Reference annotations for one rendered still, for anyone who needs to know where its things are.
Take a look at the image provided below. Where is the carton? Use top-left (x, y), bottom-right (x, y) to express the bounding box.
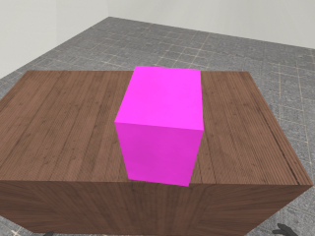
top-left (114, 66), bottom-right (204, 187)

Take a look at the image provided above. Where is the pedestal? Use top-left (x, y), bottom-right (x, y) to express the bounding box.
top-left (0, 70), bottom-right (314, 236)

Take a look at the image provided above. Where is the robot right hand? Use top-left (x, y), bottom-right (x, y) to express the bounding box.
top-left (272, 223), bottom-right (298, 236)

